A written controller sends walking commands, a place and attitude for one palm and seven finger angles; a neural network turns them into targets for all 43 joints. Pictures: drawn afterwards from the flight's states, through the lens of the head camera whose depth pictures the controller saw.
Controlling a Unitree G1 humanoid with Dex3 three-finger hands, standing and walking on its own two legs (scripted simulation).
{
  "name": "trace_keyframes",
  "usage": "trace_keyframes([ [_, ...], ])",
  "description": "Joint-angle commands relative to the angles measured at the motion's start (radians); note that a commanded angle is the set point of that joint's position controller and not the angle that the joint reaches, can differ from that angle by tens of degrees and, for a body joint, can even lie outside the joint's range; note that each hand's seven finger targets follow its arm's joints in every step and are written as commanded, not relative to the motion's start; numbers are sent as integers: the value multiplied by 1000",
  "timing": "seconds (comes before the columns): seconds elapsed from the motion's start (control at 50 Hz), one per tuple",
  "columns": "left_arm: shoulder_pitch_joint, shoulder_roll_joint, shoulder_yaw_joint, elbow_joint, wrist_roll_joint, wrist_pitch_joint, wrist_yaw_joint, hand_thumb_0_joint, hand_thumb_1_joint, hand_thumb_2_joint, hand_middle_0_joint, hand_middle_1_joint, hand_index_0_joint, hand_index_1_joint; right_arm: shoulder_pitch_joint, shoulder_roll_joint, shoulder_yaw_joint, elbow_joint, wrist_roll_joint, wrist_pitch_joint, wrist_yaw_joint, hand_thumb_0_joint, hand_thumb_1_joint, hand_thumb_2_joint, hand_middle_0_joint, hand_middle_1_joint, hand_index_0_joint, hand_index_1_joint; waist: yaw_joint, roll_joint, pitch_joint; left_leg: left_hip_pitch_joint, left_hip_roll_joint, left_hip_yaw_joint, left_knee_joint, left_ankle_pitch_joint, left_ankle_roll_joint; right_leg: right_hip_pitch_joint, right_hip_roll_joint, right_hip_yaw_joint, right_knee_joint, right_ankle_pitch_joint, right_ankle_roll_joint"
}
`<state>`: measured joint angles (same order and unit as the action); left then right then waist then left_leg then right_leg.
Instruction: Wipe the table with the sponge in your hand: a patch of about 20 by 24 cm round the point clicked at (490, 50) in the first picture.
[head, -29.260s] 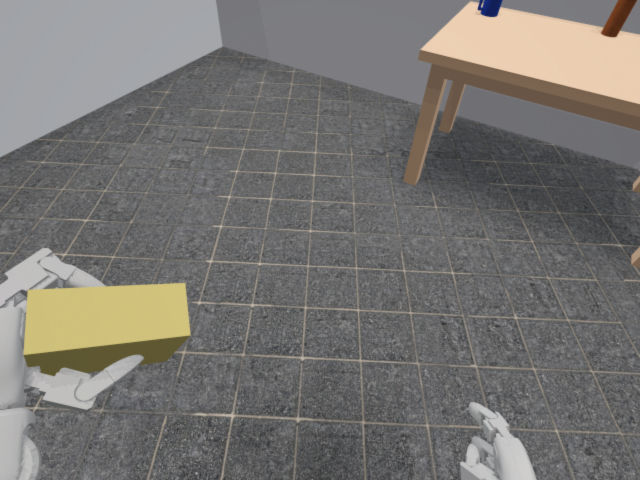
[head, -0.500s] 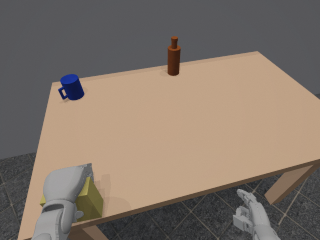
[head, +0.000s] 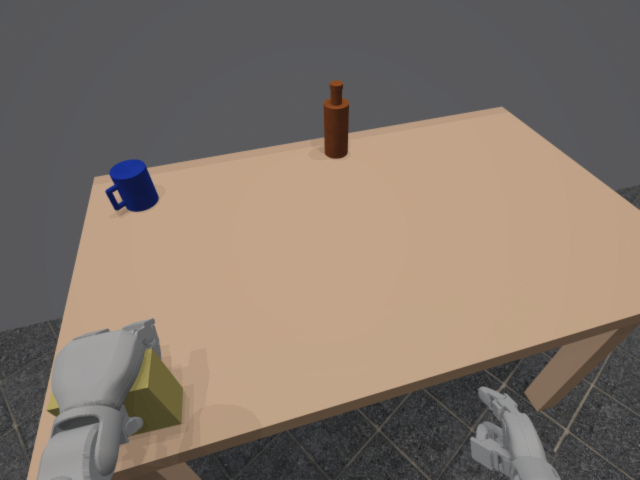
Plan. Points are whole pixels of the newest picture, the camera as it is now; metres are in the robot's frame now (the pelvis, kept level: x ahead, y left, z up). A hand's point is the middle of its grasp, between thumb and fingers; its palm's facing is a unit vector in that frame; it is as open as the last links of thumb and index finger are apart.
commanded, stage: move the sponge above the wiping area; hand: left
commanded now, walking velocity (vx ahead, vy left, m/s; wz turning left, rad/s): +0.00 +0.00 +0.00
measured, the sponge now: (130, 403) +0.18 +0.30 -0.03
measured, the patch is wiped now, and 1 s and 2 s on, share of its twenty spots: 0.00 0.00 0.00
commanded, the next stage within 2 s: lower the sponge onto the table in 0.36 s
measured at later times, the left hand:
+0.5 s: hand (105, 368) +0.20 +0.31 +0.04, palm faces +0.06 -0.06 -1.00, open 9.4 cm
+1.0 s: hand (101, 398) +0.17 +0.32 +0.01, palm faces -0.07 -0.14 -0.99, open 9.4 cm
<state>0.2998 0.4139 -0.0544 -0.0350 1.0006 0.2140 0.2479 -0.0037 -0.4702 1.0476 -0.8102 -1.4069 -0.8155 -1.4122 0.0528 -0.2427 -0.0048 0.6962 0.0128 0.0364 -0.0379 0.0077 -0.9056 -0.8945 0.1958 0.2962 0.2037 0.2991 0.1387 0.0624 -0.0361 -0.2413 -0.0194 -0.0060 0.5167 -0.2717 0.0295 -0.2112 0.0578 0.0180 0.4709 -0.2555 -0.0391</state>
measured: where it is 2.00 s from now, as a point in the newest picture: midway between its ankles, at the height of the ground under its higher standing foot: outside the picture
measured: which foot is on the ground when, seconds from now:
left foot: down 0.00-1.00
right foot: down 0.00-1.00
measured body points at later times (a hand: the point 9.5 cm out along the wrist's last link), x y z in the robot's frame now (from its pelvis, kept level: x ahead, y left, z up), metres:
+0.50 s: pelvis -0.01 +0.01 +0.00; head -0.02 -0.02 +0.45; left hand +0.19 +0.31 +0.09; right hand +0.23 -0.19 -0.08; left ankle +0.00 +0.10 -0.74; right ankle +0.00 -0.10 -0.74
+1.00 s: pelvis -0.01 +0.01 +0.00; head -0.02 -0.02 +0.45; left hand +0.17 +0.32 +0.06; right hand +0.24 -0.19 -0.08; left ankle +0.00 +0.10 -0.74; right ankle +0.00 -0.10 -0.74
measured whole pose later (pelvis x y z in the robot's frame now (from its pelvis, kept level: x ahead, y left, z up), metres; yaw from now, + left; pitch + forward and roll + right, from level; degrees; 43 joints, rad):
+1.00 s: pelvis -0.01 +0.01 +0.00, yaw +1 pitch +0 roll -1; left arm 0.24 0.39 -0.05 0.07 0.93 0.38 0.18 0.00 -0.47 1.05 -0.81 -1.42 -0.81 -1.42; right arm 0.02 -0.23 0.01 0.71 0.05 0.06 -0.04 0.01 -0.91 -0.89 0.20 0.30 0.20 0.30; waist 0.12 0.07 -0.04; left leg -0.24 -0.04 -0.02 0.49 -0.24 0.04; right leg -0.20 0.04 0.01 0.45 -0.24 -0.03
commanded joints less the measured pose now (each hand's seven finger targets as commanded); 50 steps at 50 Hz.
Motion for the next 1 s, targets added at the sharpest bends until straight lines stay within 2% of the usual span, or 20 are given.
trace_keyframes([
  [0.0, -105, 173, 170, -115, -45, 115, 61, 0, 100, 1300, -1200, -1600, -1200, -1600, -232, -113, -42, -158, 27, -40, -4, 0, -900, -900, 200, 300, 200, 300, 1, -27, -164, 78, -1, -90, -56, 288, -9, 39, -38, 114, -68, 293, -48],
  [0.08, -152, 112, 48, -75, -99, 173, -55, 0, 100, 1300, -1200, -1600, -1200, -1600, -248, -121, -30, -167, 46, -31, -19, 0, -900, -900, 200, 300, 200, 300, -42, -95, -76, 58, -6, -91, -79, 204, 14, 12, -43, 93, -107, 200, -28],
  [0.14, -276, 110, -16, -130, -78, 118, -113, 0, 100, 1300, -1200, -1600, -1200, -1600, -226, -115, -22, -187, 36, -57, -35, 0, -900, -900, 200, 300, 200, 300, -63, -58, -68, 69, -11, -99, -77, 136, 32, -29, -32, 83, -118, 86, -29],
  [0.22, -388, 247, 100, -277, 3, -28, -70, 0, 100, 1300, -1200, -1600, -1200, -1600, -188, -105, -31, -178, -2, -92, -42, 0, -900, -900, 200, 300, 200, 300, -25, 63, -200, 145, -2, -128, -62, 181, 25, -16, -16, 109, -80, 115, -47],
  [0.26, -309, 229, 130, -295, 41, -69, -10, 0, 100, 1300, -1200, -1600, -1200, -1600, -163, -88, -34, -178, -14, -98, -34, 0, -900, -900, 200, 300, 200, 300, -3, 112, -254, 159, 6, -121, -48, 266, 2, -8, -16, 95, -55, 155, -60],
  [0.32, -223, 306, 263, -198, 57, -22, 70, 0, 100, 1300, -1200, -1600, -1200, -1600, -183, -109, -36, -154, -10, -68, -19, 0, -900, -900, 200, 300, 200, 300, 22, 96, -209, 103, 9, -125, -62, 270, -24, 7, -11, 130, -62, 163, -76],
  [0.34, -224, 236, 215, -168, 49, 14, 82, 0, 100, 1300, -1200, -1600, -1200, -1600, -204, -98, -31, -158, -2, -56, -14, 0, -900, -900, 200, 300, 200, 300, 19, 66, -195, 81, 7, -115, -71, 261, -26, 14, -16, 108, -60, 161, -69],
  [0.4, -187, 140, 132, -45, -27, 148, 71, 0, 100, 1300, -1200, -1600, -1200, -1600, -254, -103, -29, -147, 32, -28, -5, 0, -900, -900, 200, 300, 200, 300, 13, -35, -107, 51, 7, -92, -103, 210, -23, 10, -28, 98, -98, 128, -51],
  [0.42, -183, 161, 150, -15, -51, 187, 55, 0, 100, 1300, -1200, -1600, -1200, -1600, -271, -114, -26, -144, 40, -20, -5, 0, -900, -900, 200, 300, 200, 300, 13, -52, -97, 49, 3, -94, -118, 188, -23, 20, -25, 107, -109, 103, -51],
  [0.48, -191, 107, 34, -61, -72, 252, -36, 0, 100, 1300, -1200, -1600, -1200, -1600, -296, -116, -16, -178, 53, -12, -7, 0, -900, -900, 200, 300, 200, 300, -11, -54, -114, 57, -4, -94, -120, 209, -7, 46, -35, 68, -96, 148, -36],
  [0.58, -262, 110, -24, -199, -35, 138, -125, 0, 100, 1300, -1200, -1600, -1200, -1600, -234, -105, -14, -200, 26, -44, -16, 0, -900, -900, 200, 300, 200, 300, -41, -22, -144, 95, -6, -113, -86, 203, 27, 17, -24, 67, -88, 138, -37],
  [0.62, -346, 224, 75, -237, -9, 57, -103, 0, 100, 1300, -1200, -1600, -1200, -1600, -204, -110, -19, -184, 8, -59, -30, 0, -900, -900, 200, 300, 200, 300, -35, -9, -157, 111, -1, -127, -77, 180, 27, 3, -11, 101, -88, 124, -43],
  [0.7, -280, 257, 174, -225, 53, -34, 3, 0, 100, 1300, -1200, -1600, -1200, -1600, -180, -99, -30, -168, -12, -64, -25, 0, -900, -900, 200, 300, 200, 300, 3, 77, -186, 128, 8, -129, -60, 251, -4, -10, -14, 106, -73, 152, -63],
  [0.72, -284, 300, 223, -237, 52, -29, 29, 0, 100, 1300, -1200, -1600, -1200, -1600, -190, -108, -30, -165, -11, -61, -24, 0, -900, -900, 200, 300, 200, 300, 12, 89, -189, 122, 8, -134, -67, 240, -9, 1, -10, 128, -74, 154, -70],
  [0.74, -266, 239, 189, -229, 49, -18, 48, 0, 100, 1300, -1200, -1600, -1200, -1600, -194, -96, -33, -168, -3, -60, -21, 0, -900, -900, 200, 300, 200, 300, 6, 103, -198, 117, 7, -118, -61, 254, -12, 4, -15, 110, -67, 163, -67],
  [0.8, -192, 159, 145, -120, 6, 56, 65, 0, 100, 1300, -1200, -1600, -1200, -1600, -219, -103, -40, -156, 15, -50, -9, 0, -900, -900, 200, 300, 200, 300, 4, 24, -160, 94, 10, -110, -73, 269, -24, -5, -21, 100, -74, 192, -60],
  [0.82, -146, 178, 176, -82, -25, 89, 59, 0, 100, 1300, -1200, -1600, -1200, -1600, -229, -114, -39, -150, 23, -44, -9, 0, -900, -900, 200, 300, 200, 300, 10, 12, -143, 81, 4, -110, -85, 244, -21, 11, -20, 116, -85, 183, -60],
  [0.84, -129, 117, 116, -71, -48, 116, 40, 0, 100, 1300, -1200, -1600, -1200, -1600, -232, -106, -37, -156, 33, -37, -7, 0, -900, -900, 200, 300, 200, 300, 0, -20, -146, 66, 5, -91, -87, 235, -14, 24, -27, 86, -83, 188, -48],
  [0.9, -149, 91, 43, -48, -65, 168, -26, 0, 100, 1300, -1200, -1600, -1200, -1600, -252, -116, -30, -165, 39, -29, -10, 0, -900, -900, 200, 300, 200, 300, -23, -82, -114, 56, -2, -95, -93, 225, -3, 19, -33, 82, -93, 195, -38],
  [0.98, -203, 138, 40, -99, -32, 115, -80, 0, 100, 1300, -1200, -1600, -1200, -1600, -225, -115, -25, -174, 24, -38, -18, 0, -900, -900, 200, 300, 200, 300, -36, -60, -140, 68, -13, -96, -69, 218, 18, 19, -31, 86, -89, 196, -37],
])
